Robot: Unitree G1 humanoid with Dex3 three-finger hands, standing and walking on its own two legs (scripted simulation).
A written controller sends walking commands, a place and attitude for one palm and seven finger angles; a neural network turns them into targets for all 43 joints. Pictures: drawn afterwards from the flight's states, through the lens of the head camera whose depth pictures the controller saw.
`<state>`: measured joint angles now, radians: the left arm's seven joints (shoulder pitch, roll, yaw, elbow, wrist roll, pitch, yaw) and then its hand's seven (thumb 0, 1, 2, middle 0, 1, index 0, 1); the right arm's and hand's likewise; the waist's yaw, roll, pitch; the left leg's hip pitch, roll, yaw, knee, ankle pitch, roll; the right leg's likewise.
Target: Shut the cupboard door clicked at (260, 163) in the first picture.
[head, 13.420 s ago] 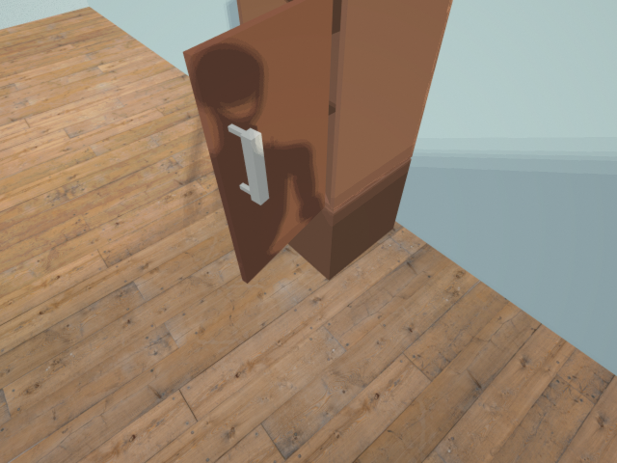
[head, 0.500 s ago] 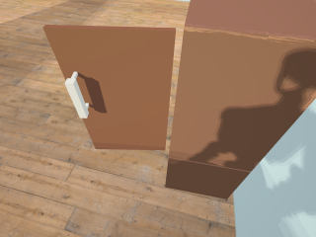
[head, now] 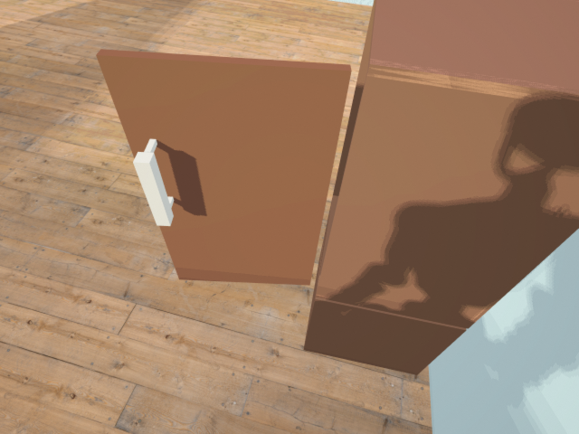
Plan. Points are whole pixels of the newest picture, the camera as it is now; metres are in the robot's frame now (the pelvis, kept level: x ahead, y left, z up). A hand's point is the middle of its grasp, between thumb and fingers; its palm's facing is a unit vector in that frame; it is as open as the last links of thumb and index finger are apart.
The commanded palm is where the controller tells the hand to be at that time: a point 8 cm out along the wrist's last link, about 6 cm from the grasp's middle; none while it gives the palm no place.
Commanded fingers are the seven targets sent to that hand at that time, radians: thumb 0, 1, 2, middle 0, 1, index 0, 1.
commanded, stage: look again from close up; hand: left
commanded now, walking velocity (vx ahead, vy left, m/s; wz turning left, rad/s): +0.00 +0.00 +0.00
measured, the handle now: (158, 183) +0.49 +0.27 +0.03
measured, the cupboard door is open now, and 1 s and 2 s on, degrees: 100 100 100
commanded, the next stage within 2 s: raise the hand and make a fist in 0.12 s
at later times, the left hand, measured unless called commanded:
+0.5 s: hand (141, 373) +0.20 +0.21 -0.03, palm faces +0.12 -0.99 -0.10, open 6.9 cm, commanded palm +0.11 +0.27 -0.05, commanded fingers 0.00 0.90 0.90 -0.46 -0.58 -0.46 -0.58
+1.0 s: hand (141, 424) +0.14 +0.19 -0.02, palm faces +0.02 -1.00 -0.05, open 4.4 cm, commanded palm +0.10 +0.24 -0.02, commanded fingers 0.00 0.90 0.90 -0.92 -1.08 -0.92 -1.08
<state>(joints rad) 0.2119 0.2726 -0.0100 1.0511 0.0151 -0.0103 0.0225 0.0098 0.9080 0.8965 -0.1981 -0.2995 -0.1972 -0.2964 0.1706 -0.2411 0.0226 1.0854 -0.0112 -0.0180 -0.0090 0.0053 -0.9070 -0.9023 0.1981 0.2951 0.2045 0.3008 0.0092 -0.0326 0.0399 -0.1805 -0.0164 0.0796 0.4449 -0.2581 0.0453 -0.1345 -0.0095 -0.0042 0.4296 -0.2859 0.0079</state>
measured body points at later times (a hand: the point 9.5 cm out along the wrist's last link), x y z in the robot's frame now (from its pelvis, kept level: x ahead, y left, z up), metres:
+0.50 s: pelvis -0.01 +0.00 -0.12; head +0.00 +0.00 +0.33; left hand +0.18 +0.27 -0.02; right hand +0.18 -0.25 -0.19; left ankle -0.01 +0.09 -0.74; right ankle -0.04 -0.14 -0.74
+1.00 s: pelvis -0.08 -0.05 -0.09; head -0.04 -0.04 +0.36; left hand +0.13 +0.25 -0.02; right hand +0.11 -0.28 -0.15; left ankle -0.01 +0.09 -0.74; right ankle -0.04 -0.14 -0.74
